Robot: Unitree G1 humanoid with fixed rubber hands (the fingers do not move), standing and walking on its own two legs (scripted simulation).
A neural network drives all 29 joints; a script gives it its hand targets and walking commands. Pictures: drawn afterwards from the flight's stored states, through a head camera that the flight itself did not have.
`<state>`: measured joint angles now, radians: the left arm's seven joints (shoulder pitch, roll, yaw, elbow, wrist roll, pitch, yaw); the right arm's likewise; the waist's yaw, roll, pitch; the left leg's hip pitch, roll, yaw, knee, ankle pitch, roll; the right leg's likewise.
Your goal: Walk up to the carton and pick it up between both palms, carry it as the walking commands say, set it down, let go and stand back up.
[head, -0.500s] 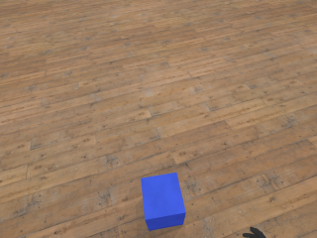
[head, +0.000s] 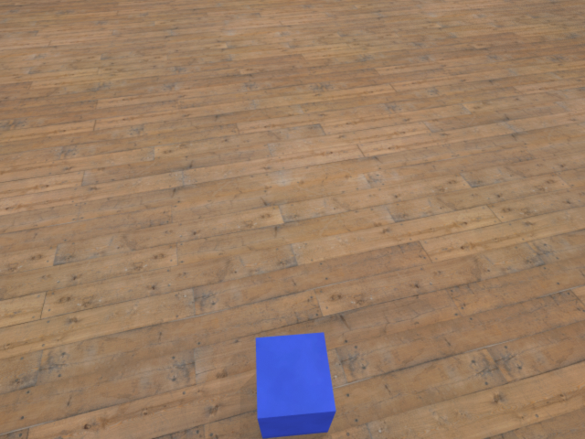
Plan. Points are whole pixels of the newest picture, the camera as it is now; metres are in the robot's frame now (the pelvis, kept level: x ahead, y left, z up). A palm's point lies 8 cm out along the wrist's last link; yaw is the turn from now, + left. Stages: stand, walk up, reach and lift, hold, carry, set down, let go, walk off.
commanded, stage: walk up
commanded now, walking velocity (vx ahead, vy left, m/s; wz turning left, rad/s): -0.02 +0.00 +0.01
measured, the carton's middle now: (292, 386) +0.40 +0.00 -0.65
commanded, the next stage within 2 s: stand in 1.62 s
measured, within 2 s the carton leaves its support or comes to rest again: neither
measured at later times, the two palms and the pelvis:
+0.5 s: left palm out of the picture +0.04 +0.26 -0.13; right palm out of the picture +0.01 -0.24 -0.13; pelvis -0.02 +0.01 +0.00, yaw +0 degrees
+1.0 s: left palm out of the picture +0.01 +0.25 -0.14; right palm out of the picture +0.00 -0.24 -0.13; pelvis -0.02 +0.01 +0.00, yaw +0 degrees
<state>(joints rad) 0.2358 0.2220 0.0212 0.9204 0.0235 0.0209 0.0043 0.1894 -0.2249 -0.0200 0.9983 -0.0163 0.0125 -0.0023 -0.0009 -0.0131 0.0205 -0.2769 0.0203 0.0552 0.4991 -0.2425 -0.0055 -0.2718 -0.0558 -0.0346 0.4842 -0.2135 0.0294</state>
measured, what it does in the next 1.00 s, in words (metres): stands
